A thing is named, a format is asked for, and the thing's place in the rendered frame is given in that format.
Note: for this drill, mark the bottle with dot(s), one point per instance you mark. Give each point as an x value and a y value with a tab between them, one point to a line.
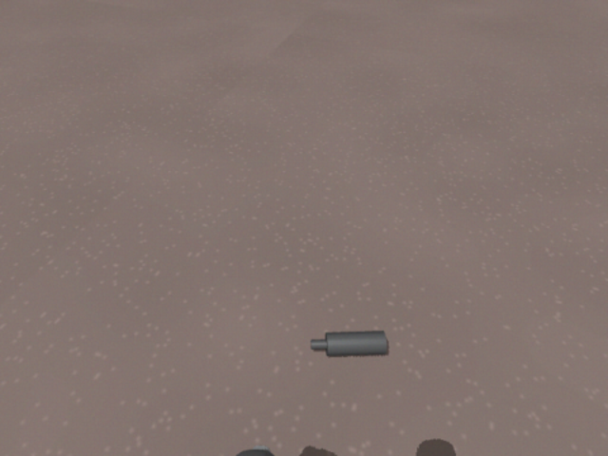
352	343

